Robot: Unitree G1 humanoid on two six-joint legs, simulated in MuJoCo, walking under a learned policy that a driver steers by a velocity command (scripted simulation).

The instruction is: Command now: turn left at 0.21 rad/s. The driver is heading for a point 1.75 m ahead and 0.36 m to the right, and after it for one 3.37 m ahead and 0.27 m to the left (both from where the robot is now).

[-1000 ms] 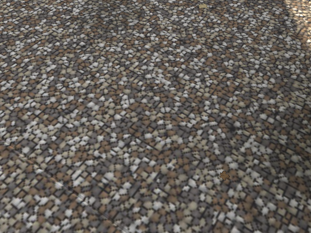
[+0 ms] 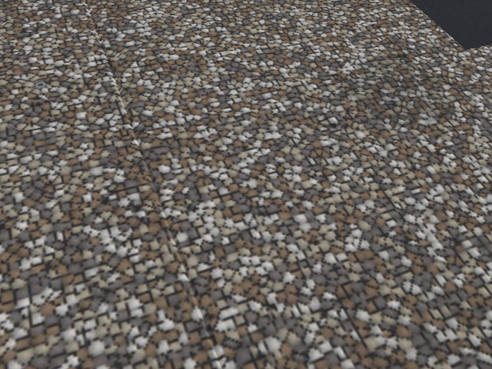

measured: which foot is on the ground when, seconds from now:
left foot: down 0.00-1.00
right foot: up 0.00-0.14, down 0.16-1.00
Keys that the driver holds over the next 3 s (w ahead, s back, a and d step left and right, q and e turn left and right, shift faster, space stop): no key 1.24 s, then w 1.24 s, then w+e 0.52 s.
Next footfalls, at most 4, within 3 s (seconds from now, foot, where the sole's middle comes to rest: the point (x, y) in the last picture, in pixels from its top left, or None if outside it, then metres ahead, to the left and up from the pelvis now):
0.16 right None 0.04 -0.15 -0.78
1.96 right None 0.45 -0.13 -0.78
2.50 left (203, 273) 0.76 0.11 -0.78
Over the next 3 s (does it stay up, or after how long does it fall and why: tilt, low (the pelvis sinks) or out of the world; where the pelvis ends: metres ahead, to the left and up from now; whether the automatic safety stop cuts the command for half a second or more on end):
stays up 0.85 -0.02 -0.01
